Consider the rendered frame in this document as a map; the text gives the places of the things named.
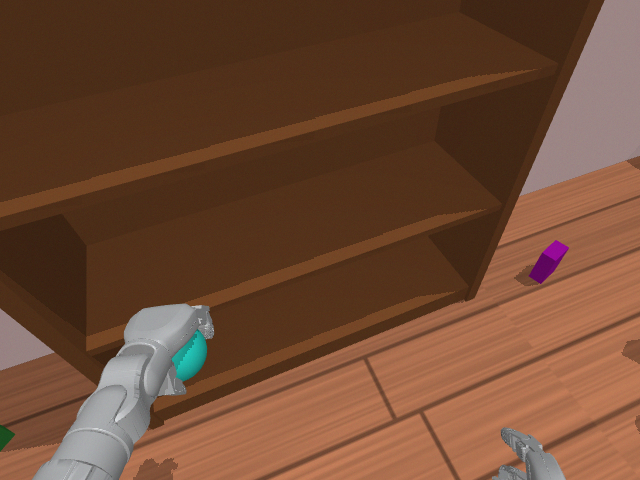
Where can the left robot arm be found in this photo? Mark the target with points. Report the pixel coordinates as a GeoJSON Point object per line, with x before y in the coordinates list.
{"type": "Point", "coordinates": [100, 442]}

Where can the left robot hand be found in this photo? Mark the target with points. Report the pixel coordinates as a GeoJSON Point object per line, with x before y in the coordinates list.
{"type": "Point", "coordinates": [172, 326]}

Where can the right robot hand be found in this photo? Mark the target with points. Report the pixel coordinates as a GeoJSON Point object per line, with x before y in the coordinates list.
{"type": "Point", "coordinates": [539, 465]}

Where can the bookshelf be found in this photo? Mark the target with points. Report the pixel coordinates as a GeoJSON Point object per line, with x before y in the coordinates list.
{"type": "Point", "coordinates": [317, 172]}

